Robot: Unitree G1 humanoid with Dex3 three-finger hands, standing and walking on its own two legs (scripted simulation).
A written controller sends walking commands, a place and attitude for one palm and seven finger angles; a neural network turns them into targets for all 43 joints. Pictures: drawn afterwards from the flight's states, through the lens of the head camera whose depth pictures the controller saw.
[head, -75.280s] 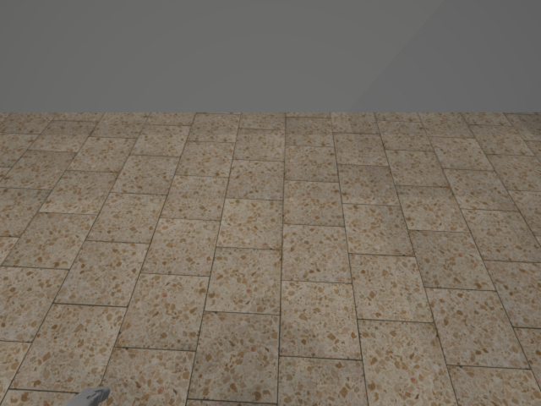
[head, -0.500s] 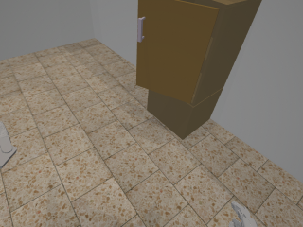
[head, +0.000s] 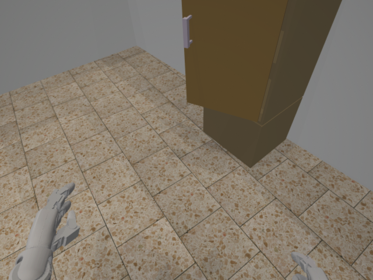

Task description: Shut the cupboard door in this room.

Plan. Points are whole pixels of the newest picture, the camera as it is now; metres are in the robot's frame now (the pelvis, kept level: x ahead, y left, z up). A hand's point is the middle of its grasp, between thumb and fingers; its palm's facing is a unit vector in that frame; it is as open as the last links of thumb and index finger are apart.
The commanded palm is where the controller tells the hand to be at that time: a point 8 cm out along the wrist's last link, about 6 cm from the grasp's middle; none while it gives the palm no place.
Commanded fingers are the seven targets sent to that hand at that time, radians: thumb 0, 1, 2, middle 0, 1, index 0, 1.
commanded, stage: let the arm hang, fingers relaxed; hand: left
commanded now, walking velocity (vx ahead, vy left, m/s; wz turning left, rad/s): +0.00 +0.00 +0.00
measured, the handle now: (188, 31) +1.08 +0.06 +0.08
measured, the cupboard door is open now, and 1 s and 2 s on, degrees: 24 24 24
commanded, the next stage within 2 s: look to check the result in 0.98 s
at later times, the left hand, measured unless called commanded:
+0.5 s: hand out of the picture -0.04 +0.21 -0.16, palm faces +0.00 -0.97 -0.24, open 7.3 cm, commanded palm none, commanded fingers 0.00 0.90 0.90 -0.20 -0.30 -0.20 -0.30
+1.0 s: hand out of the picture -0.01 +0.17 -0.17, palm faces +0.01 -0.99 -0.15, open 7.4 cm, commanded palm none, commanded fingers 0.00 0.90 0.90 -0.20 -0.30 -0.20 -0.30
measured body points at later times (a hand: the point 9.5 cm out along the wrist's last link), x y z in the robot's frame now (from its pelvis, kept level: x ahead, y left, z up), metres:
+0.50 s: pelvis +0.00 +0.01 +0.01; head +0.01 +0.01 +0.46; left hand -0.04 +0.26 -0.14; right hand -0.03 -0.20 -0.15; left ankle +0.02 +0.11 -0.73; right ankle +0.01 -0.12 -0.73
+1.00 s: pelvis +0.00 +0.02 +0.01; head -0.01 +0.02 +0.46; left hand -0.01 +0.23 -0.15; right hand -0.03 -0.20 -0.15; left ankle +0.02 +0.11 -0.73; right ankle +0.01 -0.12 -0.73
